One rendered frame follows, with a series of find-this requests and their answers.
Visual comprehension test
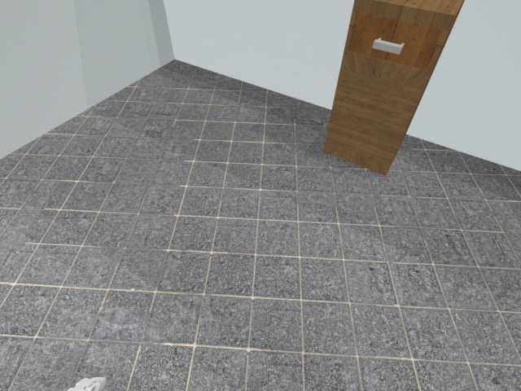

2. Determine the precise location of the drawer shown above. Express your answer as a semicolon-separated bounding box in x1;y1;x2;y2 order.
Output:
349;12;443;70

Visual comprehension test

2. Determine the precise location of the handle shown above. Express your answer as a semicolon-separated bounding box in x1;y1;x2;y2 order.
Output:
372;37;404;55

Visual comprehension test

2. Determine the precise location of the cabinet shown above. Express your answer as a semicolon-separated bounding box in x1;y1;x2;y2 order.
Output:
323;0;465;176

